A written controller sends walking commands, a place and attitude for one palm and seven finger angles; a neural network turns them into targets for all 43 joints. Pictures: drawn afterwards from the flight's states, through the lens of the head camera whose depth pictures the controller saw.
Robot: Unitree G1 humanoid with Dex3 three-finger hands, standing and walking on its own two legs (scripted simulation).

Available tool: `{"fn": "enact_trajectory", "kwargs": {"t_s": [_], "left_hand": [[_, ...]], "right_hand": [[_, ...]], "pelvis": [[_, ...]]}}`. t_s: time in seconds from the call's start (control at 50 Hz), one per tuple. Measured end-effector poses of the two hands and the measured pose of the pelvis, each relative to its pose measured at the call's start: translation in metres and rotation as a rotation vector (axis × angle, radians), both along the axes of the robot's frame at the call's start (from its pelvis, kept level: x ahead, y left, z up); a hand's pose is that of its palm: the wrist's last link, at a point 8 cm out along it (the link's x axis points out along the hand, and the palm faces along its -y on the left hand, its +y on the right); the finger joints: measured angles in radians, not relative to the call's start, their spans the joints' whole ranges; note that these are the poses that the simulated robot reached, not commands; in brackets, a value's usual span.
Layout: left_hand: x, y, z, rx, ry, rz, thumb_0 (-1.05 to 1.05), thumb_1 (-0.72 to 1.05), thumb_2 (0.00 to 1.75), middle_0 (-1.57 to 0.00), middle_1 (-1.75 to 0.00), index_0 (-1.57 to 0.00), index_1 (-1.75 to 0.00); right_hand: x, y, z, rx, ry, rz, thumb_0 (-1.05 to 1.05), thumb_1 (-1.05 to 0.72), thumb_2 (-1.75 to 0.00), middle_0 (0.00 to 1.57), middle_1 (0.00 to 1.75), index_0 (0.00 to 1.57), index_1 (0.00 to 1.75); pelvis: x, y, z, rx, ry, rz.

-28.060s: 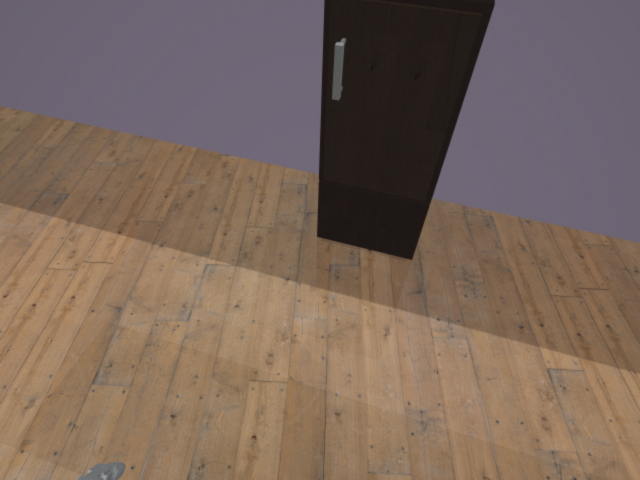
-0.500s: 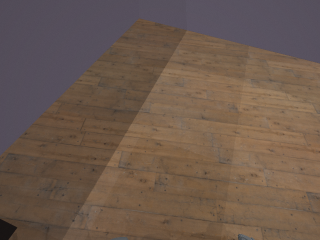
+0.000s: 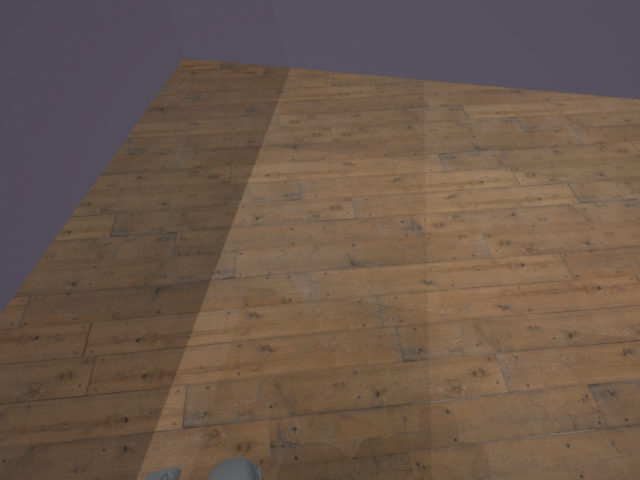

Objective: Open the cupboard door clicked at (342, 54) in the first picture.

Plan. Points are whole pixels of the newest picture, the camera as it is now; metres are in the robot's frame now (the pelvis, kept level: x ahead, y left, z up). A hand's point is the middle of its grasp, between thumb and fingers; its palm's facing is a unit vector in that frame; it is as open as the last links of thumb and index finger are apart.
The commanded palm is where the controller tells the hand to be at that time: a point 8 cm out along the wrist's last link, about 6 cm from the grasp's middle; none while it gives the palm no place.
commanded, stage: walk to a spot facing it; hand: left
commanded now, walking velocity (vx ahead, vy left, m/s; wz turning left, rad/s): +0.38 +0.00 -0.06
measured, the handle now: out of the picture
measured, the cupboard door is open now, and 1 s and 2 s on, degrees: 49 49 49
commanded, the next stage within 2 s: turn to face it in 0.46 s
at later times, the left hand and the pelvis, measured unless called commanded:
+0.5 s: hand (210, 366) +0.31 +0.18 -0.16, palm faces -0.02 -0.98 -0.20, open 7.3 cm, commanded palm none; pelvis +0.25 +0.00 +0.00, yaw -4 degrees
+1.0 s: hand (247, 303) +0.44 +0.14 -0.20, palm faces +0.16 -0.97 -0.19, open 7.3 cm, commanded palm none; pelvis +0.43 -0.05 -0.02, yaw +8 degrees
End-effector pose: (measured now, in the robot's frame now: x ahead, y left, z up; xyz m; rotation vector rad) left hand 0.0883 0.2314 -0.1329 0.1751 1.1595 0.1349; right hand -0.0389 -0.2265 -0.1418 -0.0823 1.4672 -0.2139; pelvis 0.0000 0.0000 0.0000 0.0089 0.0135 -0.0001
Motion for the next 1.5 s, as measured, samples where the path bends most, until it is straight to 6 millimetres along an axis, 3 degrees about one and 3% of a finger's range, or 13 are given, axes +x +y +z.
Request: {"fn": "enact_trajectory", "kwargs": {"t_s": [0.18, 0.26, 0.38, 0.48, 0.56, 0.66, 0.82, 0.92, 0.98, 1.14, 1.24, 1.38, 1.5], "left_hand": [[0.001, 0.016, -0.014, -0.019, 0.197, 0.076, -0.01, 0.94, 0.89, -0.20, -0.30, -0.21, -0.30], [0.013, 0.021, -0.031, -0.043, 0.297, 0.083, -0.01, 0.92, 0.89, -0.20, -0.30, -0.20, -0.30], [0.101, 0.016, -0.019, -0.047, 0.230, 0.051, 0.00, 0.92, 0.89, -0.19, -0.30, -0.20, -0.30], [0.195, 0.004, -0.001, -0.015, 0.117, 0.003, 0.01, 0.93, 0.89, -0.19, -0.30, -0.20, -0.30], [0.262, -0.011, -0.001, 0.027, 0.061, -0.048, 0.01, 0.93, 0.89, -0.19, -0.30, -0.20, -0.30], [0.308, -0.035, -0.004, 0.045, 0.032, -0.032, 0.00, 0.92, 0.89, -0.19, -0.30, -0.20, -0.30], [0.324, -0.053, -0.004, 0.006, 0.106, 0.074, 0.00, 0.95, 0.89, -0.20, -0.30, -0.21, -0.30], [0.327, -0.049, -0.028, -0.040, 0.150, 0.150, 0.00, 0.93, 0.89, -0.20, -0.30, -0.21, -0.30], [0.336, -0.042, -0.039, -0.040, 0.172, 0.176, 0.00, 0.92, 0.89, -0.20, -0.30, -0.21, -0.30], [0.390, -0.035, -0.010, 0.015, 0.029, 0.240, 0.00, 0.91, 0.89, -0.19, -0.30, -0.20, -0.30], [0.409, -0.046, 0.006, 0.075, -0.039, 0.264, 0.00, 0.91, 0.89, -0.19, -0.30, -0.20, -0.30], [0.385, -0.077, 0.016, 0.096, 0.008, 0.355, 0.00, 0.91, 0.89, -0.20, -0.30, -0.20, -0.30], [0.350, -0.103, 0.008, 0.039, 0.090, 0.460, 0.00, 0.91, 0.89, -0.20, -0.30, -0.21, -0.30]], "right_hand": [[0.206, 0.004, 0.009, -0.019, -0.277, 0.124, 0.01, -0.92, -0.90, 0.20, 0.30, 0.20, 0.30], [0.274, 0.011, 0.004, -0.054, -0.383, 0.149, 0.00, -0.91, -0.90, 0.20, 0.30, 0.20, 0.30], [0.284, 0.013, 0.004, -0.040, -0.294, 0.100, 0.00, -0.91, -0.90, 0.20, 0.30, 0.20, 0.30], [0.271, -0.005, -0.001, -0.013, -0.134, 0.038, 0.00, -0.93, -0.90, 0.20, 0.30, 0.20, 0.30], [0.268, -0.024, -0.016, 0.022, -0.024, -0.018, 0.00, -0.92, -0.90, 0.20, 0.30, 0.20, 0.30], [0.302, -0.048, -0.023, 0.027, 0.057, -0.023, 0.01, -0.91, -0.90, 0.20, 0.30, 0.20, 0.30], [0.437, -0.057, 0.002, 0.009, -0.080, 0.098, 0.01, -0.91, -0.90, 0.20, 0.30, 0.19, 0.30], [0.525, -0.053, -0.001, -0.027, -0.193, 0.209, 0.01, -0.92, -0.90, 0.20, 0.30, 0.20, 0.30], [0.564, -0.052, -0.004, -0.055, -0.261, 0.251, 0.00, -0.92, -0.90, 0.20, 0.30, 0.20, 0.30], [0.615, -0.063, 0.005, -0.047, -0.271, 0.353, 0.00, -0.91, -0.90, 0.20, 0.30, 0.20, 0.30], [0.641, -0.083, -0.005, -0.013, -0.265, 0.384, 0.00, -0.90, -0.90, 0.21, 0.30, 0.20, 0.30], [0.687, -0.102, -0.003, 0.002, -0.234, 0.455, 0.01, -0.90, -0.90, 0.20, 0.30, 0.20, 0.30], [0.728, -0.083, 0.008, 0.014, -0.236, 0.575, 0.01, -0.91, -0.90, 0.20, 0.30, 0.20, 0.30]], "pelvis": [[0.094, 0.008, -0.003, -0.019, -0.006, -0.008], [0.138, 0.021, -0.018, -0.015, -0.021, -0.037], [0.190, 0.016, -0.006, 0.011, -0.021, -0.053], [0.237, 0.001, 0.001, 0.011, -0.013, -0.071], [0.280, -0.024, -0.010, 0.026, -0.019, -0.082], [0.322, -0.046, -0.014, 0.012, -0.017, -0.049], [0.380, -0.057, 0.003, 0.014, 0.002, 0.047], [0.412, -0.047, -0.013, -0.010, -0.016, 0.093], [0.424, -0.044, -0.023, -0.012, -0.013, 0.125], [0.442, -0.062, -0.010, -0.017, 0.018, 0.209], [0.457, -0.089, -0.013, -0.012, 0.026, 0.272], [0.479, -0.111, -0.005, 0.026, 0.016, 0.371], [0.493, -0.116, 0.001, 0.047, 0.019, 0.459]]}}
